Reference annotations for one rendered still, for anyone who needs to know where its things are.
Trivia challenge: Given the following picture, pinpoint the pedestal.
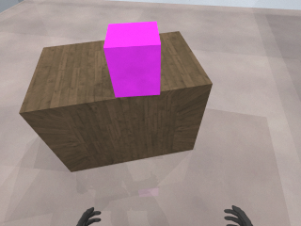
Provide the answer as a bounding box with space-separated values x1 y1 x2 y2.
19 31 213 172

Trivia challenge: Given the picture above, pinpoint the carton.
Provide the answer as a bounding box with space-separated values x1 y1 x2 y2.
103 21 161 98

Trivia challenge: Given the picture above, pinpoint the robot left hand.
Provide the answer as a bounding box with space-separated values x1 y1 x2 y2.
76 207 101 226

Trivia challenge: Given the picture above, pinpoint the robot right hand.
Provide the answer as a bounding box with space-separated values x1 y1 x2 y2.
224 205 253 226

